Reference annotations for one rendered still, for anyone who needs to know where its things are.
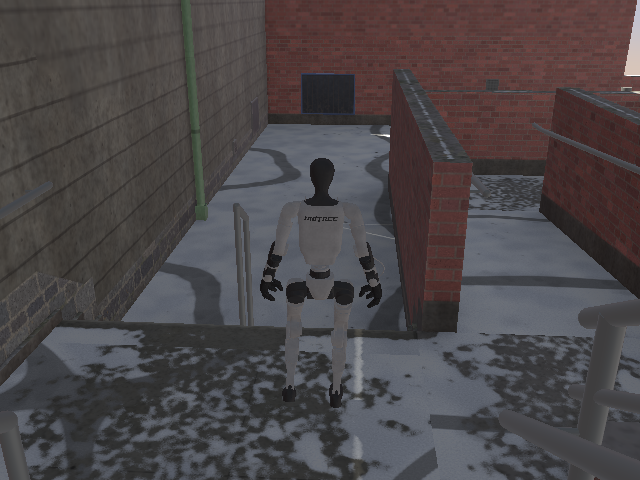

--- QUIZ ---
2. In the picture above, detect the right robot forearm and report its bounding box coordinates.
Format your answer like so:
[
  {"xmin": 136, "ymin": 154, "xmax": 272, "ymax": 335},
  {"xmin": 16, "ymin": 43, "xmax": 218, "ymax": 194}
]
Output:
[{"xmin": 359, "ymin": 242, "xmax": 380, "ymax": 287}]

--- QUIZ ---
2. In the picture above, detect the robot right upper arm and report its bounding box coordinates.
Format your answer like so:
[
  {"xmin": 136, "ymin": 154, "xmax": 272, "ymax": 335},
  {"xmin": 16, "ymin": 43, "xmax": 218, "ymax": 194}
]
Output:
[{"xmin": 342, "ymin": 202, "xmax": 369, "ymax": 258}]

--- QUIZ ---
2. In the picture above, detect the humanoid robot head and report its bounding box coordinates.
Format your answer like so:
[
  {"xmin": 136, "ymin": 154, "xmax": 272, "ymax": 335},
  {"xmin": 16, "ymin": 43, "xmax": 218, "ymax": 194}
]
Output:
[{"xmin": 304, "ymin": 158, "xmax": 339, "ymax": 206}]

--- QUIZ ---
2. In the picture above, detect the right robot hand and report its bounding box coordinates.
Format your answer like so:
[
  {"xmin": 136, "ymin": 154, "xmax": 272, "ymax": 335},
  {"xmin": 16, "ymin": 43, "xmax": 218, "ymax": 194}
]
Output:
[{"xmin": 359, "ymin": 283, "xmax": 382, "ymax": 308}]

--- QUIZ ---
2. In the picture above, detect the left robot hand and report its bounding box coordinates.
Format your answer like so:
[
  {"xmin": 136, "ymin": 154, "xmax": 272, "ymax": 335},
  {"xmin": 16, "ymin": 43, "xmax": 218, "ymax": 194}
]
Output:
[{"xmin": 260, "ymin": 279, "xmax": 283, "ymax": 301}]

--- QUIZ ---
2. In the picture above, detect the right robot thigh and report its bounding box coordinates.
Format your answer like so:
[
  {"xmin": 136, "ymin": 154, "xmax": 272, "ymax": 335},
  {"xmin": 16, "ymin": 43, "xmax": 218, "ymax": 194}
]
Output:
[{"xmin": 331, "ymin": 279, "xmax": 354, "ymax": 348}]

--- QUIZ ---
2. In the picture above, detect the left robot forearm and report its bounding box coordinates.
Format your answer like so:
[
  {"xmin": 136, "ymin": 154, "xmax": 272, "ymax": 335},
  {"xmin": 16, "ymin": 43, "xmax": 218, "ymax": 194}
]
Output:
[{"xmin": 262, "ymin": 241, "xmax": 282, "ymax": 282}]

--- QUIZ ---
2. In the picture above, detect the robot left upper arm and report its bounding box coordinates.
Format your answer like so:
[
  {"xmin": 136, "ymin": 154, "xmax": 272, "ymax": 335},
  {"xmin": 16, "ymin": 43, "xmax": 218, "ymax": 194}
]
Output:
[{"xmin": 272, "ymin": 201, "xmax": 301, "ymax": 256}]

